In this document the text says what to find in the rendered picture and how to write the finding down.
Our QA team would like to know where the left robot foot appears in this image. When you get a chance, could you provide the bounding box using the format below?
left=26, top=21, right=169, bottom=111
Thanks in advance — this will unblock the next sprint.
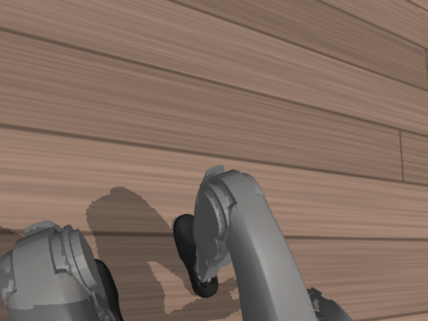
left=95, top=259, right=124, bottom=321

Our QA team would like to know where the right robot foot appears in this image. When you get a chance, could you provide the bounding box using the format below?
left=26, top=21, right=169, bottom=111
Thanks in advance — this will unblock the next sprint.
left=173, top=214, right=218, bottom=298

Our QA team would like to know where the right robot hand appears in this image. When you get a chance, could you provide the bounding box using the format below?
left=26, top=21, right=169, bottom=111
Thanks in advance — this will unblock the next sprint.
left=307, top=288, right=353, bottom=321

